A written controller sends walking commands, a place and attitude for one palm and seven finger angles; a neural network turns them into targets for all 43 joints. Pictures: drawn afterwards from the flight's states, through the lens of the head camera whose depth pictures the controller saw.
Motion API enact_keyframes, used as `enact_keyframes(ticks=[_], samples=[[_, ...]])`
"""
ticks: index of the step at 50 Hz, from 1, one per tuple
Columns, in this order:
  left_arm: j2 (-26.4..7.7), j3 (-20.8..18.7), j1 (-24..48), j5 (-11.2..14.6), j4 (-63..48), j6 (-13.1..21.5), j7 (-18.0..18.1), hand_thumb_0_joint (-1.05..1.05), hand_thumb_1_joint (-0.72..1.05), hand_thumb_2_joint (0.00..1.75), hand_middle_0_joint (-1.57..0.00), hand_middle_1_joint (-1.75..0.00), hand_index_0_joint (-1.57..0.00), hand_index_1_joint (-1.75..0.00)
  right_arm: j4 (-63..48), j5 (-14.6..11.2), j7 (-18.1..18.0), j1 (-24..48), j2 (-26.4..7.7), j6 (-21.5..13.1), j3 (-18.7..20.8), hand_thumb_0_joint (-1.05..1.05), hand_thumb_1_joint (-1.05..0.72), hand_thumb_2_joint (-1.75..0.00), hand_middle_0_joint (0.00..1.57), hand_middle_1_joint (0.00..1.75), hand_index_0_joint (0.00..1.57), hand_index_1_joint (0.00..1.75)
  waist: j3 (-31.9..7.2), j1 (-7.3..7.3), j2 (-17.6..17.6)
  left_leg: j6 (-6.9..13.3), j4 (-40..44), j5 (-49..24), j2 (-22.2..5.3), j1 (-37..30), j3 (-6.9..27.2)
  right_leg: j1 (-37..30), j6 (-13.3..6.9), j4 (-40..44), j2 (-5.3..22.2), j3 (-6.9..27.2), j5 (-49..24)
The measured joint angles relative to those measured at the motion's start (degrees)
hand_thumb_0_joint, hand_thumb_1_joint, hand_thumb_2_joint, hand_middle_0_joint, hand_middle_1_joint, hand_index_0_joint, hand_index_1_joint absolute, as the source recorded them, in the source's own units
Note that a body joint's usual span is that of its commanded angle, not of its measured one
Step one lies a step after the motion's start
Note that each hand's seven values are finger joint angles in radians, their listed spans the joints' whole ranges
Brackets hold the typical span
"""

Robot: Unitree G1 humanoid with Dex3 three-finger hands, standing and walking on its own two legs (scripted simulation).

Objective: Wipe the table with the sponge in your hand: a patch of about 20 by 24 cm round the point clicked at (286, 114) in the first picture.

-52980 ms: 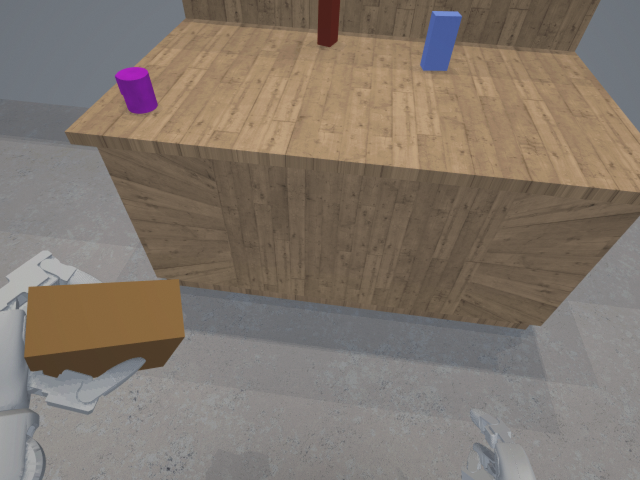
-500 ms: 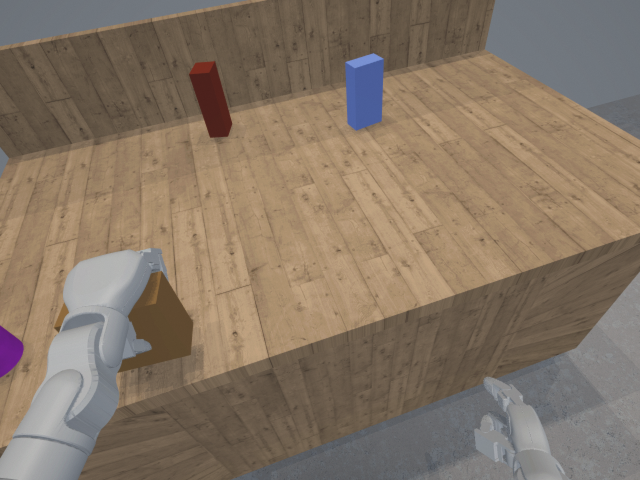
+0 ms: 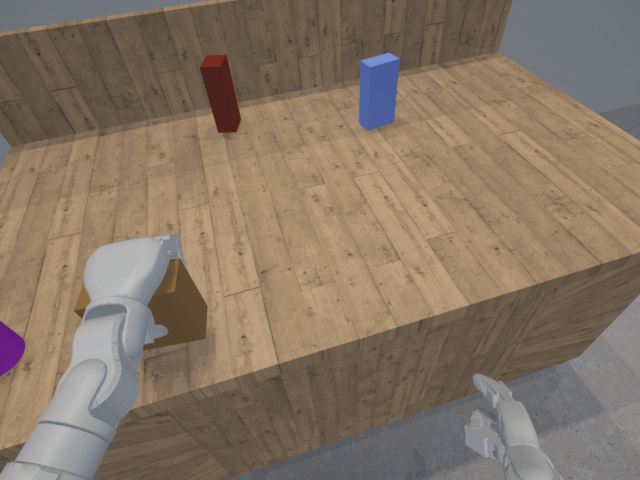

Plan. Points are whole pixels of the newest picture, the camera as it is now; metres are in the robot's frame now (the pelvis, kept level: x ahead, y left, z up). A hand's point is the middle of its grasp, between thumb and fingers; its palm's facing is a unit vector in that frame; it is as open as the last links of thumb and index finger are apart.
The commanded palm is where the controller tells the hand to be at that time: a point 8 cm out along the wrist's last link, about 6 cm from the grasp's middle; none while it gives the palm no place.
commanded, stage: move the sponge above the wiping area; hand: left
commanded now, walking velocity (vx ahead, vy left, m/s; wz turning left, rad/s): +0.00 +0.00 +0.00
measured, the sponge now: (154, 315) +0.29 +0.28 +0.03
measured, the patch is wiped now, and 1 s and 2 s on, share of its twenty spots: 0.00 0.00 0.00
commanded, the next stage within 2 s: none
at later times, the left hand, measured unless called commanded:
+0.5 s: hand (158, 270) +0.32 +0.28 +0.08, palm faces +0.08 -0.04 -1.00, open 9.7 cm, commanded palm +0.29 +0.27 +0.14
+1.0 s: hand (137, 270) +0.31 +0.30 +0.09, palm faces +0.05 -0.03 -1.00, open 9.7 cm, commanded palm +0.28 +0.28 +0.14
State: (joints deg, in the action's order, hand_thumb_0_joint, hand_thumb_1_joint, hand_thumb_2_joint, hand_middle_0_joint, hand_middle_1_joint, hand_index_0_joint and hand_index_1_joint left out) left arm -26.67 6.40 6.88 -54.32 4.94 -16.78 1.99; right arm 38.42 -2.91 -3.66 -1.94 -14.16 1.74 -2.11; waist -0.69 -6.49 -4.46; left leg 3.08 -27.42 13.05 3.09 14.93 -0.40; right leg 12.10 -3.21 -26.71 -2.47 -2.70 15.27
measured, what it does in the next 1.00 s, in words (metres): stands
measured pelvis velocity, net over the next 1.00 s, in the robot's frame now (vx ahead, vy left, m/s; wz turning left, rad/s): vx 0.00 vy -0.01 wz -0.02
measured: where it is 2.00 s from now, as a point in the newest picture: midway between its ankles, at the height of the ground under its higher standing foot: outside the picture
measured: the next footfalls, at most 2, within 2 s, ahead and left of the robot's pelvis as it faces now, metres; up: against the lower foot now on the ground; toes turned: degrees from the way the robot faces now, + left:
none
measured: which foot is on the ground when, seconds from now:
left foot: down 0.00-1.00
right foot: down 0.00-1.00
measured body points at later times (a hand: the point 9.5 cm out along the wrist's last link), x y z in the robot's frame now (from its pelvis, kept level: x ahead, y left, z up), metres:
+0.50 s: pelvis +0.00 +0.00 +0.00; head +0.01 -0.03 +0.45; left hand +0.32 +0.27 +0.14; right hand +0.21 -0.22 -0.11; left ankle +0.01 +0.08 -0.74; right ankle -0.01 -0.09 -0.74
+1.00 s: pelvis +0.00 -0.01 +0.00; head +0.00 -0.06 +0.45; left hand +0.31 +0.30 +0.15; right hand +0.22 -0.24 -0.10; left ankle +0.01 +0.08 -0.74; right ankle -0.01 -0.09 -0.74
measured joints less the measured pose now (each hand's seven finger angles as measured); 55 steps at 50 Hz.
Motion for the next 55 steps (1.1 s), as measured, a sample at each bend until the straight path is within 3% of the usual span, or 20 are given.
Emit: enact_keyframes(ticks=[2, 5, 8, 10, 12, 15, 18, 21, 26, 30, 32, 34, 37, 41, 43, 45, 48, 52, 55], samples=[[0.25, -0.98, 1.15, 0.19, 0.91, -1.24, 1.85, 0.00, -0.49, 1.08, -0.78, -1.38, -0.78, -1.38, 0.54, -0.10, 0.45, -0.01, 0.13, 0.35, -0.04, 0.01, -0.90, -0.89, 0.20, 0.30, 0.20, 0.30, -0.42, 0.06, -0.24, -0.01, 0.08, -0.02, 0.00, 0.14, -0.13, 0.18, 0.06, 0.09, 0.01, 0.14, -0.08], [0.45, -1.75, 2.78, 0.97, 3.36, -5.88, 2.79, 0.00, -0.49, 1.08, -0.78, -1.39, -0.78, -1.38, 1.03, -0.66, 1.07, 0.03, 0.03, 1.41, -0.28, 0.01, -0.90, -0.89, 0.20, 0.30, 0.20, 0.30, -1.08, 0.50, -0.83, 0.09, 0.47, -0.24, 0.07, 0.29, -0.28, 0.41, 0.23, 0.36, 0.09, 0.31, -0.28], [0.55, -0.78, 4.27, 1.56, 6.64, -10.44, 0.93, 0.00, -0.49, 1.08, -0.78, -1.39, -0.78, -1.38, 1.04, -1.43, 1.15, 0.10, -0.40, 2.64, -0.67, 0.01, -0.90, -0.89, 0.20, 0.30, 0.20, 0.30, -1.21, 1.09, -1.24, 0.23, 0.82, -0.58, 0.26, 0.51, -0.12, 0.63, 0.37, 0.55, 0.26, 0.15, -0.45], [0.78, 0.40, 4.55, 1.76, 7.91, -11.46, -1.21, 0.00, -0.49, 1.08, -0.78, -1.39, -0.78, -1.38, 0.61, -1.69, 1.07, -0.11, -0.70, 3.00, -0.67, 0.01, -0.90, -0.89, 0.20, 0.30, 0.20, 0.30, -1.01, 1.56, -1.35, 0.35, 0.71, -0.67, 0.37, 0.78, 0.15, 0.76, 0.43, 0.54, 0.36, -0.14, -0.47], [1.11, 1.44, 3.94, 1.76, 7.62, -10.15, -3.17, 0.00, -0.49, 1.08, -0.78, -1.39, -0.78, -1.38, 0.18, -1.60, 0.85, -0.52, -0.94, 2.89, -0.54, 0.01, -0.90, -0.89, 0.20, 0.30, 0.20, 0.30, -0.70, 1.80, -1.24, 0.45, 0.43, -0.61, 0.42, 0.95, 0.33, 0.81, 0.44, 0.40, 0.40, -0.33, -0.40], [1.76, 2.96, 2.84, 1.11, 5.93, -5.34, -3.75, 0.00, -0.49, 1.08, -0.78, -1.39, -0.78, -1.38, -0.16, -1.08, 0.34, -1.45, -1.06, 1.85, -0.04, 0.01, -0.90, -0.89, 0.20, 0.30, 0.20, 0.30, -0.31, 1.73, -0.86, 0.47, -0.28, -0.20, 0.38, 1.05, 0.43, 0.78, 0.41, -0.07, 0.35, -0.45, -0.10], [2.22, 3.39, 3.10, -0.25, 5.65, -0.72, -1.45, 0.00, -0.49, 1.08, -0.78, -1.39, -0.78, -1.38, 0.33, -0.58, -0.04, -1.90, -0.80, 1.19, 0.33, 0.01, -0.90, -0.89, 0.20, 0.30, 0.20, 0.30, -0.21, 1.40, -0.27, 0.30, -0.74, 0.14, 0.27, 1.14, 0.21, 1.05, 0.25, -0.72, 0.26, -0.23, 0.24], [2.36, 2.51, 5.27, -1.19, 7.67, 0.11, 2.42, 0.00, -0.49, 1.08, -0.78, -1.39, -0.78, -1.38, 1.24, -0.53, 0.11, -1.92, -0.38, 1.03, 0.58, 0.01, -0.90, -0.89, 0.20, 0.30, 0.20, 0.30, -0.55, 1.31, 0.18, 0.02, -0.90, 0.20, 0.09, 1.61, -0.05, 1.75, 0.05, -1.19, 0.11, 0.02, 0.34], [2.09, -0.48, 7.48, 0.33, 10.52, -6.20, 5.67, 0.00, -0.49, 1.08, -0.78, -1.39, -0.78, -1.38, 1.93, -1.08, 1.17, -1.66, -0.38, 2.01, 0.47, 0.01, -0.90, -0.89, 0.20, 0.30, 0.20, 0.30, -1.52, 1.75, -0.51, -0.29, -0.10, -0.12, -0.32, 1.61, -0.56, 2.01, -0.16, -0.54, -0.28, 0.60, -0.14], [1.53, -0.10, 6.91, 1.69, 12.15, -11.95, 2.55, 0.00, -0.49, 1.08, -0.78, -1.39, -0.78, -1.38, 1.42, -1.96, 1.59, -1.52, -1.13, 3.52, 0.08, 0.01, -0.90, -0.89, 0.20, 0.30, 0.20, 0.30, -2.12, 2.41, -1.44, -0.28, 0.51, -0.33, -0.34, 1.14, -0.35, 1.45, -0.19, 0.17, -0.34, 0.44, -0.32], [1.36, 0.83, 6.23, 2.08, 12.71, -12.60, -0.09, 0.00, -0.49, 1.08, -0.78, -1.39, -0.78, -1.38, 0.90, -2.26, 1.31, -1.50, -1.51, 3.98, -0.13, 0.01, -0.90, -0.89, 0.20, 0.30, 0.20, 0.30, -2.02, 2.68, -1.52, -0.28, 0.48, -0.31, -0.31, 1.00, -0.01, 1.14, -0.25, 0.29, -0.34, 0.11, -0.25], [1.25, 1.44, 5.49, 2.28, 12.92, -11.01, -2.39, 0.00, -0.49, 1.08, -0.78, -1.39, -0.78, -1.38, 0.37, -2.25, 0.85, -1.50, -1.71, 3.88, -0.15, 0.01, -0.90, -0.89, 0.20, 0.30, 0.20, 0.30, -1.50, 2.80, -1.25, -0.32, 0.24, -0.22, -0.37, 0.88, 0.31, 0.84, -0.38, 0.30, -0.42, -0.21, -0.18], [1.03, 1.72, 4.15, 1.78, 11.48, -5.33, -3.92, 0.00, -0.49, 1.08, -0.78, -1.39, -0.78, -1.38, -0.13, -1.71, 0.05, -1.81, -1.71, 2.84, 0.16, 0.01, -0.90, -0.89, 0.20, 0.30, 0.20, 0.30, -0.60, 2.48, -0.42, -0.49, -0.17, 0.00, -0.57, 0.74, 0.58, 0.50, -0.66, 0.26, -0.64, -0.46, -0.10], [0.88, 1.24, 3.25, -0.33, 8.20, 1.95, -0.46, 0.00, -0.50, 1.08, -0.78, -1.39, -0.78, -1.38, 0.12, -0.81, -0.47, -2.22, -1.48, 1.05, 1.15, 0.01, -0.90, -0.89, 0.20, 0.30, 0.20, 0.30, -0.26, 1.58, -0.04, -0.77, -0.72, 0.41, -0.88, 0.72, 0.39, 0.48, -0.96, -0.06, -0.95, -0.26, 0.05], [0.71, 0.03, 3.58, -0.68, 7.86, 2.78, 2.19, 0.00, -0.50, 1.08, -0.78, -1.39, -0.78, -1.38, 0.64, -0.70, -0.35, -1.97, -1.37, 0.98, 1.31, 0.01, -0.90, -0.89, 0.20, 0.30, 0.20, 0.30, -0.58, 1.30, -0.24, -0.87, -0.63, 0.47, -1.02, 0.72, 0.02, 0.69, -1.03, -0.18, -1.06, 0.13, 0.06], [0.56, -1.47, 4.56, 0.06, 8.69, 1.24, 4.53, 0.00, -0.50, 1.08, -0.78, -1.39, -0.78, -1.38, 1.32, -0.94, -0.02, -1.66, -1.16, 1.18, 1.33, 0.01, -0.90, -0.89, 0.20, 0.30, 0.20, 0.30, -1.14, 1.27, -0.49, -0.94, -0.32, 0.37, -1.09, 0.71, -0.26, 0.88, -1.01, -0.11, -1.12, 0.43, -0.01], [-0.04, -3.22, 6.28, 1.65, 11.45, -4.18, 5.56, 0.00, -0.50, 1.08, -0.78, -1.39, -0.78, -1.38, 2.14, -1.63, 0.57, -1.02, -1.00, 2.17, 0.72, 0.01, -0.90, -0.89, 0.20, 0.30, 0.20, 0.30, -1.88, 1.53, -0.77, -1.05, 0.53, 0.01, -1.14, 0.43, -0.57, 0.88, -0.98, 0.33, -1.16, 0.77, -0.26], [-0.92, -2.38, 6.56, 2.88, 14.13, -11.27, 1.27, 0.00, -0.49, 1.08, -0.78, -1.39, -0.78, -1.38, 1.35, -2.57, 1.16, -0.76, -1.41, 3.66, 0.03, 0.01, -0.90, -0.89, 0.20, 0.30, 0.20, 0.30, -2.09, 2.44, -1.22, -1.00, 0.99, -0.32, -1.05, 0.31, -0.18, 0.54, -0.93, 0.98, -1.10, 0.42, -0.53], [-0.88, -1.17, 3.99, 3.28, 12.81, -10.75, -3.32, 0.00, -0.49, 1.08, -0.78, -1.39, -0.78, -1.39, 0.00, -2.49, 1.04, -0.97, -1.93, 3.90, 0.04, 0.01, -0.90, -0.89, 0.20, 0.30, 0.20, 0.30, -1.51, 2.92, -1.33, -0.82, 0.46, -0.12, -1.06, 0.39, 0.15, 0.25, -0.88, 1.07, -1.14, 0.08, -0.54]])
